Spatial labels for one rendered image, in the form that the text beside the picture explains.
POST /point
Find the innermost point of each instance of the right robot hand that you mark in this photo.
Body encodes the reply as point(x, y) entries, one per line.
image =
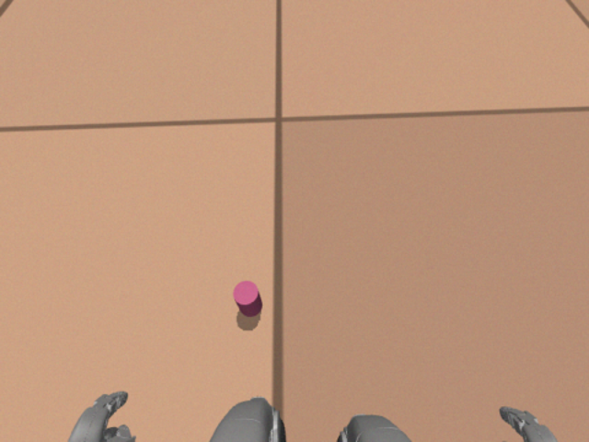
point(526, 425)

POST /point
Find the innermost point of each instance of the can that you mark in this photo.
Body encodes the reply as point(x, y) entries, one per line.
point(247, 296)

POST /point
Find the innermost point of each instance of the left robot hand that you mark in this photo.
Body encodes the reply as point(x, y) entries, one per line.
point(91, 425)

